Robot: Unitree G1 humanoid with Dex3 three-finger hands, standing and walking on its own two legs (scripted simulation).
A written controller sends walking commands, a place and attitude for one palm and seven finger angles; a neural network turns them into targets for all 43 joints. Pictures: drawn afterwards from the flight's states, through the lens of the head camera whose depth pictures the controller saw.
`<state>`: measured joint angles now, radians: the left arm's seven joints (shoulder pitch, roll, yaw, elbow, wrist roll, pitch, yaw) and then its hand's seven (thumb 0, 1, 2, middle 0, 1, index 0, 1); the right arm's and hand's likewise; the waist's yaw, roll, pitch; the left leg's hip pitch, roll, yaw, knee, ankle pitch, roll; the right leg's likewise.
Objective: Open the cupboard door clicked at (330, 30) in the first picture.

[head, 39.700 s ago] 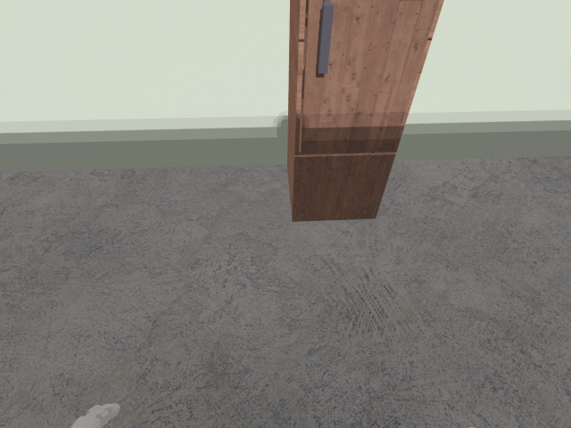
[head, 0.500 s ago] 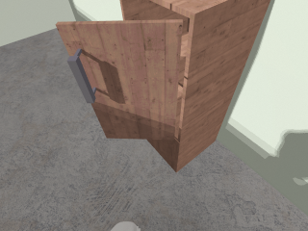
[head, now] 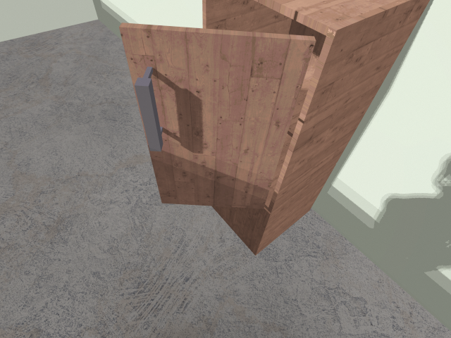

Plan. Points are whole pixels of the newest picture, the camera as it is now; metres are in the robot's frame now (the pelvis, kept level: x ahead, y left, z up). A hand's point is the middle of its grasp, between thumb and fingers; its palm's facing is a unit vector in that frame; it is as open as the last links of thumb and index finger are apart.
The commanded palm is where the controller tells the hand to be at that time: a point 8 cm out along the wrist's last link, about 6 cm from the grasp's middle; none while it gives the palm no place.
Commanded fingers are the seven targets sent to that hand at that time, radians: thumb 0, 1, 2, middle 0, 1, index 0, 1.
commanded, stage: come to a stop and stand still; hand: left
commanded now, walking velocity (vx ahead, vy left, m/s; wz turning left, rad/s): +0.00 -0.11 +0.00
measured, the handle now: (152, 111) +0.53 +0.20 +0.08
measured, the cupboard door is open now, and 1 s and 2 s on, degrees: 49 49 49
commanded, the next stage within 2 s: look again from close up in 0.58 s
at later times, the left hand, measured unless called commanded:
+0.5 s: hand out of the picture -0.03 +0.11 -0.17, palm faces +0.08 -0.98 -0.18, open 7.3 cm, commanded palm none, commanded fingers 0.00 0.90 0.90 -0.20 -0.30 -0.20 -0.30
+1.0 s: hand out of the picture +0.04 +0.23 -0.17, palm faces +0.03 -0.97 -0.25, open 7.4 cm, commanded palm none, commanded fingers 0.00 0.90 0.90 -0.20 -0.30 -0.20 -0.30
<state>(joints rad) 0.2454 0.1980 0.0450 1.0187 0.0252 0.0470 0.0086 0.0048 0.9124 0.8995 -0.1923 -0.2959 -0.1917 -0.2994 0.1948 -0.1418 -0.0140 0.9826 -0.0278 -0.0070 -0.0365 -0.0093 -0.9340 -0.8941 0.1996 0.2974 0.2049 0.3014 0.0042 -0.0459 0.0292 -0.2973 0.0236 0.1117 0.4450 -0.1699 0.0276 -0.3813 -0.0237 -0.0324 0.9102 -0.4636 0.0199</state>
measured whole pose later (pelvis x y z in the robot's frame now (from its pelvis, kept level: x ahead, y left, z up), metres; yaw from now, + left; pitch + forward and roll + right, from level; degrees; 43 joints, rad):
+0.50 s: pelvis -0.01 -0.05 +0.00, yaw +0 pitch +0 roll +1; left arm 0.32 0.12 0.02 1.08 0.02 -0.02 0.02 0.01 0.92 0.90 -0.20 -0.30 -0.20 -0.30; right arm 0.29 -0.15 -0.02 1.10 -0.01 0.02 -0.02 0.00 -0.91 -0.89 0.19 0.30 0.20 0.30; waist 0.03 -0.01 0.04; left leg -0.26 0.02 0.06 0.56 -0.33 -0.03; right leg -0.15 0.03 -0.08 0.44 -0.29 -0.08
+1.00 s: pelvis -0.02 +0.02 +0.00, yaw +0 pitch -2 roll -1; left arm 0.23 0.25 0.01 0.97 0.02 0.00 0.04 0.01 0.91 0.90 -0.20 -0.30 -0.20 -0.30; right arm 0.16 -0.20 -0.01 0.96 -0.02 -0.01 -0.02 0.00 -0.91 -0.89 0.20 0.30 0.20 0.30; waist 0.02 -0.02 0.01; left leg -0.23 -0.04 0.08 0.53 -0.27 0.09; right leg -0.16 -0.03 -0.04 0.49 -0.30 0.03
